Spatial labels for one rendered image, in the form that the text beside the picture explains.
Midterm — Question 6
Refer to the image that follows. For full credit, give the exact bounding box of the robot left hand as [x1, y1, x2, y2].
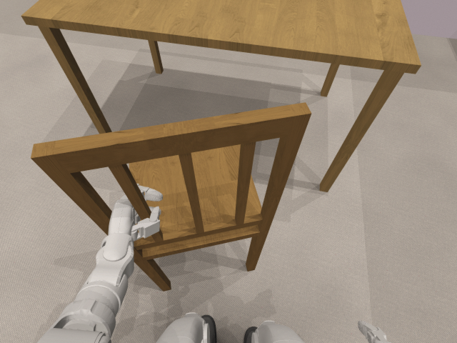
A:
[108, 184, 163, 241]

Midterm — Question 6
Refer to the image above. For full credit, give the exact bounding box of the table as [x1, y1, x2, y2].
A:
[21, 0, 421, 192]

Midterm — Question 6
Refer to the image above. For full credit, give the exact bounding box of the robot left foot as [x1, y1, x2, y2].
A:
[202, 315, 216, 343]

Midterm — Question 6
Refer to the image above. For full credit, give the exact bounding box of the robot right hand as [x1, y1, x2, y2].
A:
[358, 321, 391, 343]

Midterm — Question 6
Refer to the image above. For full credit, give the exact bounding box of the robot left upper arm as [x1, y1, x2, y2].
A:
[40, 328, 111, 343]

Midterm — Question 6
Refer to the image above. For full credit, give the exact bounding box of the robot left forearm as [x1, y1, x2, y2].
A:
[37, 233, 134, 343]

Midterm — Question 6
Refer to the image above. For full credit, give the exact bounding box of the robot left shin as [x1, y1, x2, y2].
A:
[185, 312, 204, 321]

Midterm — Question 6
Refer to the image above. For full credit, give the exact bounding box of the chair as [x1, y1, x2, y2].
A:
[31, 102, 311, 291]

